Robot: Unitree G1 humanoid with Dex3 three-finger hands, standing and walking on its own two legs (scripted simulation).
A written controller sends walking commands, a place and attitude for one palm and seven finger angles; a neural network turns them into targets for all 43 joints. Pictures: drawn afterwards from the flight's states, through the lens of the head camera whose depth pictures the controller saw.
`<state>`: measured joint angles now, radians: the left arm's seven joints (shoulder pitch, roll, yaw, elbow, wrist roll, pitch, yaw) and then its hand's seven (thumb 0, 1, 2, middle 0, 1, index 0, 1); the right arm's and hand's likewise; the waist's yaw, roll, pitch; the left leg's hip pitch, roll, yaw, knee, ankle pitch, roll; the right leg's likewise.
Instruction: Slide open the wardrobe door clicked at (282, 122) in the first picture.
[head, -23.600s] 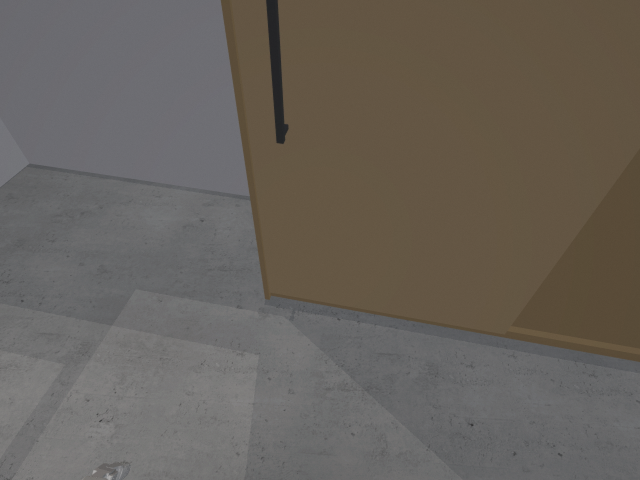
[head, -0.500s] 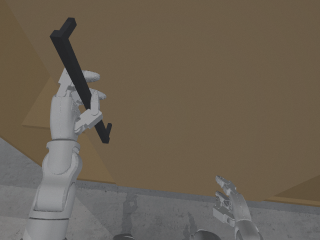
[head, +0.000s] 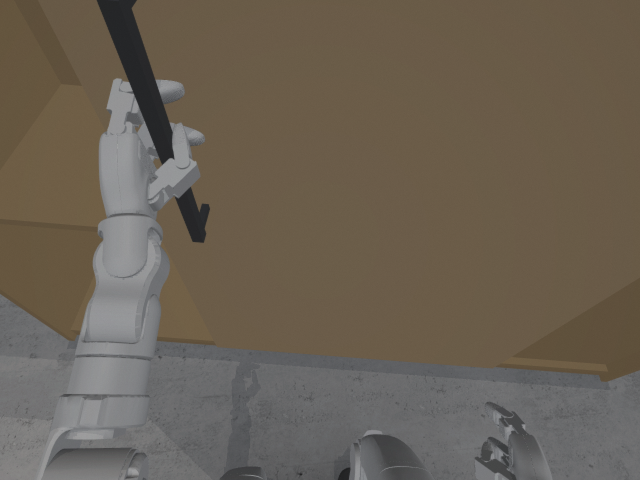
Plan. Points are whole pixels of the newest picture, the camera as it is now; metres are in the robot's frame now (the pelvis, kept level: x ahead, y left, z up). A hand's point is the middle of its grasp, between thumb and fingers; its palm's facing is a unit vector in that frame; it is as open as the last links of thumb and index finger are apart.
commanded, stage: step sideways, sliding the door along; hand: left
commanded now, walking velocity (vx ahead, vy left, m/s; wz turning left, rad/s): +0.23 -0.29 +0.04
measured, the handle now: (174, 143) +0.44 +0.22 +0.14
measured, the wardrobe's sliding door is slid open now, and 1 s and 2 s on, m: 0.45 0.52 0.52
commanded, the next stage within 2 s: stop walking and hold the door there in 0.62 s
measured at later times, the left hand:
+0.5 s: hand (268, 166) +0.40 +0.10 +0.16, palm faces +0.44 -0.90 -0.07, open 6.3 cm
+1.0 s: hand (260, 166) +0.40 +0.11 +0.16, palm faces +0.63 -0.70 -0.34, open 6.4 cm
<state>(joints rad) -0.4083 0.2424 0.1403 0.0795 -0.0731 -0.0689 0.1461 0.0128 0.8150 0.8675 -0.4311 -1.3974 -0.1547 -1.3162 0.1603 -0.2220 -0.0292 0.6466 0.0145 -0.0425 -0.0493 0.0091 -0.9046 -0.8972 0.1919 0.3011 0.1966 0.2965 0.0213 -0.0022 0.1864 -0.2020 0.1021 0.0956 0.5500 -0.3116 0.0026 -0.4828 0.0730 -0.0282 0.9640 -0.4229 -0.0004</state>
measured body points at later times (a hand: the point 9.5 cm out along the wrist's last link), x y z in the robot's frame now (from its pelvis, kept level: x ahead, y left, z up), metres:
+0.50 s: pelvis +0.00 -0.14 -0.01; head +0.09 -0.14 +0.43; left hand +0.37 +0.15 +0.17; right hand +0.21 -0.38 -0.13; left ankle +0.01 -0.05 -0.74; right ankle -0.01 -0.27 -0.73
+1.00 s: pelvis +0.05 -0.26 -0.02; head +0.11 -0.30 +0.43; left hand +0.36 +0.14 +0.18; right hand +0.28 -0.48 -0.13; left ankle +0.01 -0.10 -0.68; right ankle +0.12 -0.38 -0.74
